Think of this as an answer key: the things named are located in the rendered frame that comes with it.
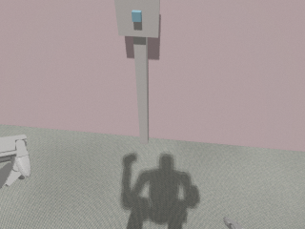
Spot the robot right hand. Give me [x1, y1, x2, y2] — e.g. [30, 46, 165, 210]
[223, 217, 244, 229]

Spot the button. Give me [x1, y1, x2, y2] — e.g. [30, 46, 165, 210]
[132, 10, 142, 22]

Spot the robot left hand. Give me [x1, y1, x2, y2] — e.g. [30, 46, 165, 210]
[0, 135, 31, 189]

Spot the panel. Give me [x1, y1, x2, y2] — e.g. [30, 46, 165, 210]
[114, 0, 160, 145]

